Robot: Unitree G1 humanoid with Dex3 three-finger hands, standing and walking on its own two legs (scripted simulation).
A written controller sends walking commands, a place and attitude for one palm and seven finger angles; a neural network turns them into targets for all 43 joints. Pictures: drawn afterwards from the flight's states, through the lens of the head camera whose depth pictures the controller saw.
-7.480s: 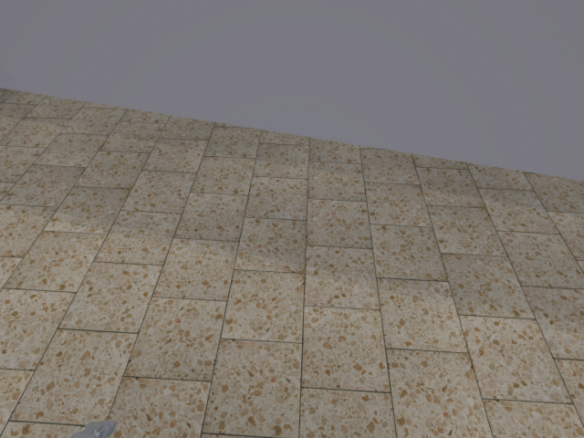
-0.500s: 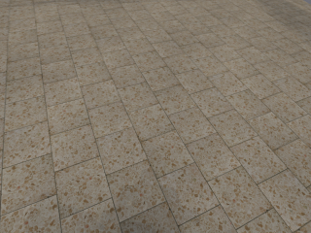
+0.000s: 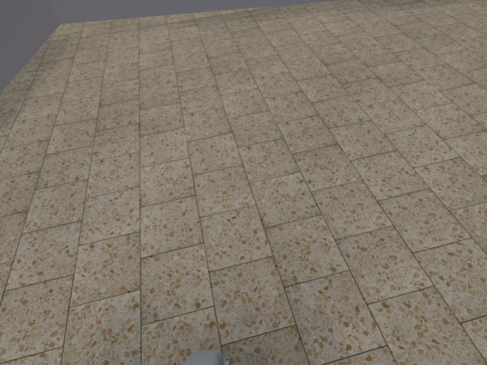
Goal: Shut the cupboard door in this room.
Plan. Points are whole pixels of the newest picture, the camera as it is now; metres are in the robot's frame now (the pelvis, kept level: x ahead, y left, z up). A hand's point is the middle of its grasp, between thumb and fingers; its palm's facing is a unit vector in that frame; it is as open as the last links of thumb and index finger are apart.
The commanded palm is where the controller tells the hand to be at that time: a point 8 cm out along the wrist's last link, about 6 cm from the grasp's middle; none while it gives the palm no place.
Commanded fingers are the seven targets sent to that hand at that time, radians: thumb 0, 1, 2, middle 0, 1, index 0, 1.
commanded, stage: turn or walk to find it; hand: left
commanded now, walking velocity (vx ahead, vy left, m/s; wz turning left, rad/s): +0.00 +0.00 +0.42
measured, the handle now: out of the picture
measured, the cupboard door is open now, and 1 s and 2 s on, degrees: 78 78 78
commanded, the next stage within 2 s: none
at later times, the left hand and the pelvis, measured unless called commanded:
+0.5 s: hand out of the picture +0.00 +0.27 -0.17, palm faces +0.25 -0.93 -0.26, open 7.4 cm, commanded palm none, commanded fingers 0.00 0.90 0.90 -0.20 -0.30 -0.20 -0.30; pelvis -0.01 +0.04 +0.00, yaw +12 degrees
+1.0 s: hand out of the picture -0.05 +0.19 -0.16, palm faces +0.45 -0.86 -0.25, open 7.4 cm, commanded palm none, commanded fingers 0.00 0.90 0.90 -0.20 -0.30 -0.20 -0.30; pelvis -0.02 +0.00 +0.00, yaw +26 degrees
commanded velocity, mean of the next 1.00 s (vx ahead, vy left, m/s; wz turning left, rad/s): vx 0.00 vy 0.00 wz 0.42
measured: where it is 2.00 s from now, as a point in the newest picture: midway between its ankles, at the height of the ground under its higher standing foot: outside the picture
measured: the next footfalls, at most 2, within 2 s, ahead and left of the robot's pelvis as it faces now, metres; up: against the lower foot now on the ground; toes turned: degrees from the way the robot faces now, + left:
left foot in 0.26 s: +0.01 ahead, +0.15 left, +0.00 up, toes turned +12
right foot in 0.68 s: +0.05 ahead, -0.09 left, +0.00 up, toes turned +13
